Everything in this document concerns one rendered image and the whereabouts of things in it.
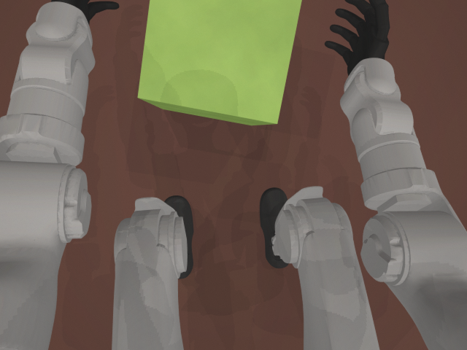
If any carton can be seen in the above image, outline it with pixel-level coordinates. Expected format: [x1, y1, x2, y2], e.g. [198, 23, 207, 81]
[138, 0, 302, 125]

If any left robot thigh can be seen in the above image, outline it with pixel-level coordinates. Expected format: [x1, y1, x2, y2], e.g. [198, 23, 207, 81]
[112, 209, 188, 350]

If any robot right forearm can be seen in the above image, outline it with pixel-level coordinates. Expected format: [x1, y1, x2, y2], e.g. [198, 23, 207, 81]
[340, 58, 467, 233]

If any right robot upper arm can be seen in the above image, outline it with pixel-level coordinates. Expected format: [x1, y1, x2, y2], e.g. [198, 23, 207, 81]
[360, 211, 467, 350]

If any robot left shin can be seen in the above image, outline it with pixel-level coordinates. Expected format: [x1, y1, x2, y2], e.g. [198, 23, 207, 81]
[114, 197, 182, 273]

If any left robot upper arm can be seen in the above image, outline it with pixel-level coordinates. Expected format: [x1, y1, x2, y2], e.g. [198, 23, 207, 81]
[0, 160, 91, 350]

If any left robot hand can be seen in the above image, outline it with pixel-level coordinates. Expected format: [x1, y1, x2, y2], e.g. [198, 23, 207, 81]
[51, 0, 119, 24]

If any right robot hand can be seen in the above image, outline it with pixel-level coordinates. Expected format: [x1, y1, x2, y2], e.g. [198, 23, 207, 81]
[325, 0, 390, 76]

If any robot left forearm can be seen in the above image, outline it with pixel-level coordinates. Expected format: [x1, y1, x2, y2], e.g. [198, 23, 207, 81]
[0, 1, 95, 166]

